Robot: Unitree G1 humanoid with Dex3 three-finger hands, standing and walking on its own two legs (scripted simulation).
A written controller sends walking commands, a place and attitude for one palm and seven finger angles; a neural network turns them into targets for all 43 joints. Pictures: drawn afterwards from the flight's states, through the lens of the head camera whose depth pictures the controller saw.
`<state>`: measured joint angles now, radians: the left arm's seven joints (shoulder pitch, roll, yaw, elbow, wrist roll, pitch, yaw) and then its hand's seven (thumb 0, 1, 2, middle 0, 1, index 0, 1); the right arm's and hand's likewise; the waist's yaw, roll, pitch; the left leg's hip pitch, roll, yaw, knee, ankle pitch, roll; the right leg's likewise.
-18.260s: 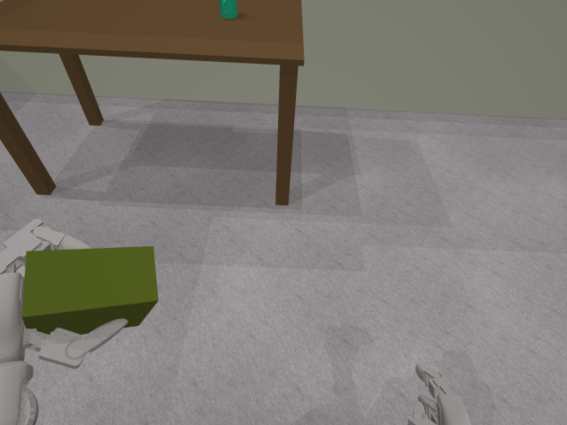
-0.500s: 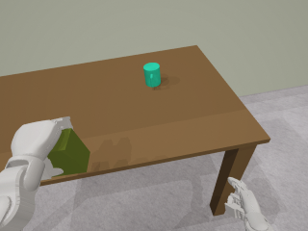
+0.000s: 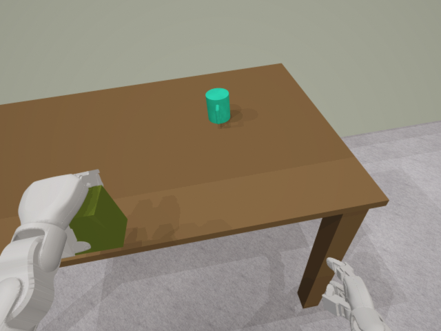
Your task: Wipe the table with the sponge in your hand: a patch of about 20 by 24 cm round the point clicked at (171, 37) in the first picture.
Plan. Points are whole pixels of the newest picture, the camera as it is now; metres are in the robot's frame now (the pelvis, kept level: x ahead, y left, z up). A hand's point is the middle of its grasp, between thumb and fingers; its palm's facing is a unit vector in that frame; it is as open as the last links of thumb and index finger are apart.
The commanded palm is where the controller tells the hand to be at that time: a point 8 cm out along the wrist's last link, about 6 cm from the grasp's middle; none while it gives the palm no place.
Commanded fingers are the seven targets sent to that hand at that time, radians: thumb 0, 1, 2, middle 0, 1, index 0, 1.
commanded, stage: move the sponge above the wiping area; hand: left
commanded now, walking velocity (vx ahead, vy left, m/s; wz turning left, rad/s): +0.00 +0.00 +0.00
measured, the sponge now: (85, 227) +0.23 +0.30 +0.09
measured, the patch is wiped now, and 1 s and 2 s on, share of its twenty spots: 0.00 0.00 0.00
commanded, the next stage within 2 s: none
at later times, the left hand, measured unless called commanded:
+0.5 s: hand (94, 207) +0.26 +0.28 +0.11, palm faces +0.04 -0.07 -1.00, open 10.1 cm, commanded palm +0.24 +0.28 +0.19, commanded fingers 0.00 0.10 1.30 -1.20 -1.60 -1.20 -1.60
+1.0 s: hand (100, 206) +0.27 +0.28 +0.10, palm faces -0.01 -0.06 -1.00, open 10.1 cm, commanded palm +0.25 +0.28 +0.17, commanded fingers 0.00 0.10 1.30 -1.20 -1.60 -1.20 -1.60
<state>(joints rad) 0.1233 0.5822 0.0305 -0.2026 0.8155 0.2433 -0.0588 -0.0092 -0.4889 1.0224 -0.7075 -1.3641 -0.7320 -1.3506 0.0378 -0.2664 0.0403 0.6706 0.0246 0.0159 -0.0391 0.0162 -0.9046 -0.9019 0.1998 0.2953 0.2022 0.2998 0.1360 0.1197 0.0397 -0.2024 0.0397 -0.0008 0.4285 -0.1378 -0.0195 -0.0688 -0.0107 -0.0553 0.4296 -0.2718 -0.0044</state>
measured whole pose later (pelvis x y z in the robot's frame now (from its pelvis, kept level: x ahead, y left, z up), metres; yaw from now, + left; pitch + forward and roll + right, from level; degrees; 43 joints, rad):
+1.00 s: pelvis +0.00 -0.01 +0.00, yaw +0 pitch -4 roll +0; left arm -0.03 0.53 -0.03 0.04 0.89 0.21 -0.03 -0.01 -0.49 1.02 -0.71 -1.36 -0.73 -1.35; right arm 0.07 -0.28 0.02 0.68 0.04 0.02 -0.05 0.02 -0.91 -0.90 0.20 0.30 0.20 0.30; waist 0.11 0.11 0.02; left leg -0.23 0.05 -0.01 0.45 -0.15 -0.03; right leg -0.10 0.00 -0.06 0.45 -0.29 -0.02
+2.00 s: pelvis +0.02 +0.00 +0.00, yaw +0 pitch -1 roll +0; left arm -0.09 0.54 -0.02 0.08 0.90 0.23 -0.04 -0.01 -0.49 1.03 -0.71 -1.36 -0.73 -1.35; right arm 0.08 -0.28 0.02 0.66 0.05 0.05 -0.04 0.01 -0.90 -0.90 0.20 0.30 0.20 0.30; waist 0.10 0.10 0.01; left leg -0.27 0.04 -0.01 0.46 -0.17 -0.02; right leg -0.12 -0.01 -0.06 0.45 -0.30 -0.01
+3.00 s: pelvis +0.02 -0.01 +0.00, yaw +0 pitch -1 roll +0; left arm -0.13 0.49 -0.07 0.12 0.93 0.23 0.00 -0.01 -0.49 1.03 -0.71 -1.36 -0.74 -1.35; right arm 0.09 -0.27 0.01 0.66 0.04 0.05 -0.03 0.01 -0.91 -0.90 0.20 0.30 0.20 0.30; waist 0.09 0.10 0.00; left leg -0.28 0.04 -0.01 0.47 -0.17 -0.03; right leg -0.14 -0.01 -0.06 0.46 -0.31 -0.01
